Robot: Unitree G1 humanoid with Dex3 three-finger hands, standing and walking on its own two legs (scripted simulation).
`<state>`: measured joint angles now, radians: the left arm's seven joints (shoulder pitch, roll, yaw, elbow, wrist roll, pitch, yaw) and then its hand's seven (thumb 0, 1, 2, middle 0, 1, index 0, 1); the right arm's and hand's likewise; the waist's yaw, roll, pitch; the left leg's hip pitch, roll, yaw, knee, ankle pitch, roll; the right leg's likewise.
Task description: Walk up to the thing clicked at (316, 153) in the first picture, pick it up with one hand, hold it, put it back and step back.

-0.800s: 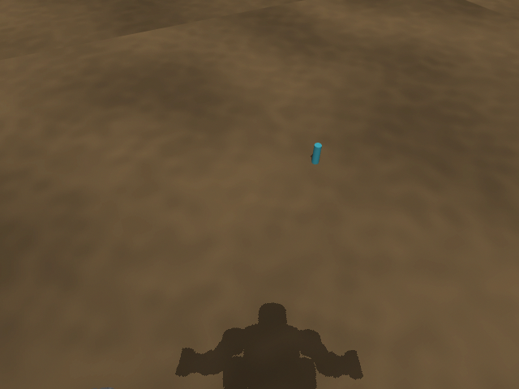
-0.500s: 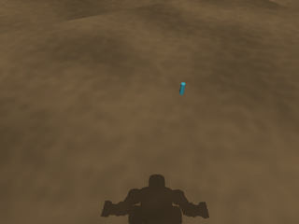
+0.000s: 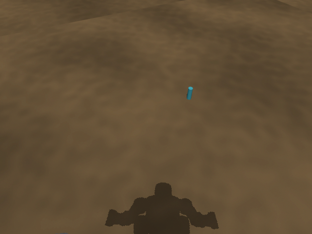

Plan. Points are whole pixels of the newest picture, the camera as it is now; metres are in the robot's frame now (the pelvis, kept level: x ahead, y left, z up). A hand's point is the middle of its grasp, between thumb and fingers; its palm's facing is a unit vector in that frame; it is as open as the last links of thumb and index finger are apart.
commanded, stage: stand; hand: left
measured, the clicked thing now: (189, 93) +1.35 -0.27 -0.72
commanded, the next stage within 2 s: walk up in 0.32 s
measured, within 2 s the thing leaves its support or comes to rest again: neither
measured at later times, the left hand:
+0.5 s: hand out of the picture +0.08 +0.29 -0.16, palm faces -0.20 -0.91 -0.37, open 7.3 cm
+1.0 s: hand (110, 141) +0.44 +0.20 -0.13, palm faces -0.47 -0.75 -0.47, open 7.3 cm
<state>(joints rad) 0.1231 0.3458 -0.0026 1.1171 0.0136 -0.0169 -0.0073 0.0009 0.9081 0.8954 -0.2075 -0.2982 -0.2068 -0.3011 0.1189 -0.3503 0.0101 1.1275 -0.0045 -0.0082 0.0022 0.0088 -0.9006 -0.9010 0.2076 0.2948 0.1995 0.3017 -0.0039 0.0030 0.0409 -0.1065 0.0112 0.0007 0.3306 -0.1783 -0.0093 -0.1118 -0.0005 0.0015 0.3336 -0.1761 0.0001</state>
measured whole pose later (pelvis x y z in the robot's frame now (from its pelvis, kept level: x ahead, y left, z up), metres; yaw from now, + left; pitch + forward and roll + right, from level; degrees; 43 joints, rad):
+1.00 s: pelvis +0.23 +0.00 -0.03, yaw -33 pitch -6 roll -2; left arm 0.30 0.36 0.03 0.90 -0.01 -0.07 0.01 0.00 0.90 0.89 -0.21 -0.30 -0.21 -0.30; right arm 0.19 -0.45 -0.06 0.79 -0.04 0.02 0.14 0.01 -0.90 -0.90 0.21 0.29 0.20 0.30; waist -0.02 0.16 0.08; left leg -0.53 0.12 -0.10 1.06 -0.36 0.01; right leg -0.22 -0.01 0.03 0.58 -0.28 0.02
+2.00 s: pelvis +0.76 +0.07 -0.07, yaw -68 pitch +0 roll +0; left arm 0.36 0.51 0.09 0.84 0.05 -0.05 0.11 0.00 0.90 0.89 -0.22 -0.30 -0.22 -0.30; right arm 0.11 -0.48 -0.14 0.61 -0.07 0.06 0.10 0.01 -0.90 -0.90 0.20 0.29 0.20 0.30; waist 0.01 0.05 0.12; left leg -0.53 0.11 -0.03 0.98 -0.47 -0.08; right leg -0.50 -0.19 0.20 0.98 -0.47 0.00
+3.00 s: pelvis +1.20 +0.22 -0.03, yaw -91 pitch +0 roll -2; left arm 0.27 0.44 0.06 0.85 -0.02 -0.02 0.11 0.00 0.90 0.89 -0.21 -0.30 -0.21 -0.30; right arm 0.34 -0.38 -0.08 0.72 -0.07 0.09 0.03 0.01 -0.90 -0.90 0.21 0.30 0.20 0.30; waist -0.09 0.02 0.16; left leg -0.36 -0.02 0.16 0.73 -0.38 0.11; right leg -0.58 0.07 0.02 1.11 -0.41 -0.03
